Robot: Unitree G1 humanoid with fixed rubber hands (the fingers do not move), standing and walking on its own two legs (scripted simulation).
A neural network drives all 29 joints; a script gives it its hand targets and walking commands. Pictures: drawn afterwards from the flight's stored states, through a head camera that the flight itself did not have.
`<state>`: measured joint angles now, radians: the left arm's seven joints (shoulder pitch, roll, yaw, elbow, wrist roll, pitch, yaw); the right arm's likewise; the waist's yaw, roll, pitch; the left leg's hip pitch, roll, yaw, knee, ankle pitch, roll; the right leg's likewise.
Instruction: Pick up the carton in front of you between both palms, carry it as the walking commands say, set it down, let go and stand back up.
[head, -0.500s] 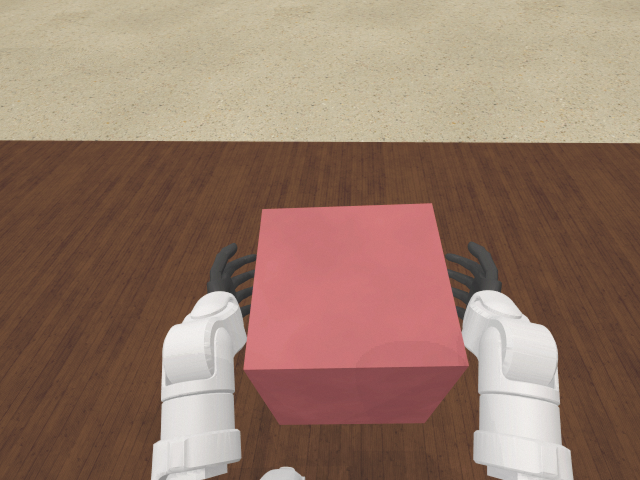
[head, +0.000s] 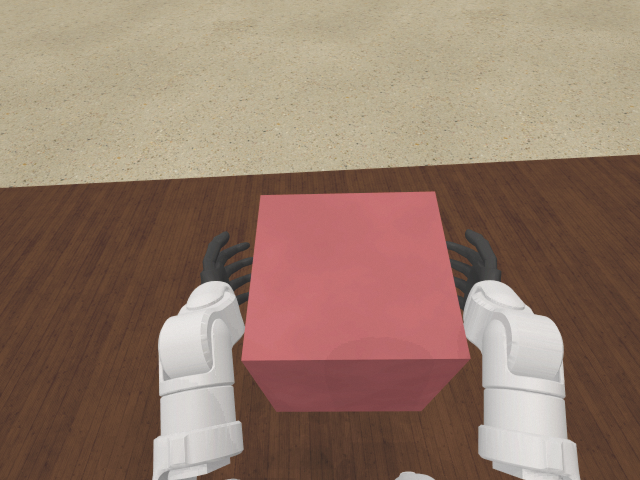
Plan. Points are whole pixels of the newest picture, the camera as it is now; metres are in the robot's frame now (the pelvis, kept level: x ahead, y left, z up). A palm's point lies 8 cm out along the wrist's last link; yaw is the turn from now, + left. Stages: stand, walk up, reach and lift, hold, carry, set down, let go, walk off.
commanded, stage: carry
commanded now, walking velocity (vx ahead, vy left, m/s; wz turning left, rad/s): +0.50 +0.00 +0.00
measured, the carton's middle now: (347, 312) +0.34 -0.01 +0.01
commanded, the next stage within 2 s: none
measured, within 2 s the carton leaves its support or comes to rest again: neither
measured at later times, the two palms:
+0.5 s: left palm (257, 177) +0.61 +0.12 +0.02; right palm (428, 165) +0.63 -0.18 +0.02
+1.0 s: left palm (257, 93) +0.93 +0.15 +0.01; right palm (391, 89) +0.91 -0.16 +0.01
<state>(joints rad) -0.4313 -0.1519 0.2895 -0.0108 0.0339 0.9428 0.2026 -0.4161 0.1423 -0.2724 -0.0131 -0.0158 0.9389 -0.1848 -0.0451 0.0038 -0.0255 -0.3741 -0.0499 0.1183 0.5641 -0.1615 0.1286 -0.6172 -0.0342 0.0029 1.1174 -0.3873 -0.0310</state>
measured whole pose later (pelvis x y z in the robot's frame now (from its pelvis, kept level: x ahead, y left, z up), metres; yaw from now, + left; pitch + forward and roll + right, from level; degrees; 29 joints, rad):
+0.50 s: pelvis +0.30 -0.05 -0.04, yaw +2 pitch +5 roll +1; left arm -0.39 -0.14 0.28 0.07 0.03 0.88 0.16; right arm -0.40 0.17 -0.30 0.05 -0.06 0.91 -0.20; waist 0.05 0.00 -0.03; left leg -0.63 0.03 0.01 1.09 -0.38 0.03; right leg -0.37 0.04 -0.11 0.58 -0.18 -0.12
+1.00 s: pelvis +0.59 +0.00 -0.07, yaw +0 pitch +5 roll -1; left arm -0.44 -0.15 0.29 0.01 0.04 0.95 0.20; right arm -0.42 0.14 -0.28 0.00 -0.02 0.94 -0.19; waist -0.04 0.00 -0.04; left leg -0.37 -0.04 0.11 0.56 -0.16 0.12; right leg -0.63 -0.04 0.00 1.09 -0.38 -0.03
